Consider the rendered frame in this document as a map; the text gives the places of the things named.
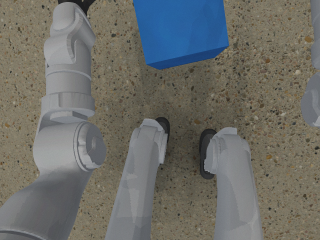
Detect right robot upper arm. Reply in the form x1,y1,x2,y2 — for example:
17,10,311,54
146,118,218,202
300,72,320,129

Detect robot left forearm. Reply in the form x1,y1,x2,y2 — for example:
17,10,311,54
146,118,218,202
33,2,96,163

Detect left robot upper arm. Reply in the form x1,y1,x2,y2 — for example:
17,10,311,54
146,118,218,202
0,121,107,240

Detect robot right shin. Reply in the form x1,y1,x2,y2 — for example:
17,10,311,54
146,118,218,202
204,127,251,175

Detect carton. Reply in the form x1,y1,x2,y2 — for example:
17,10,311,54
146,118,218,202
133,0,229,70

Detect robot right forearm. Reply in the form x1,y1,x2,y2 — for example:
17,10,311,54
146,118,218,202
310,0,320,70

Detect right robot foot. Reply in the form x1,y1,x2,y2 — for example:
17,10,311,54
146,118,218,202
199,128,217,180

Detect left robot hand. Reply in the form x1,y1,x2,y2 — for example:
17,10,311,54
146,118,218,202
58,0,96,16

